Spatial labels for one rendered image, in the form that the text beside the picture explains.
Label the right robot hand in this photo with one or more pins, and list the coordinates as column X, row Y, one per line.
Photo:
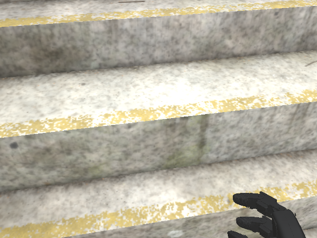
column 283, row 223

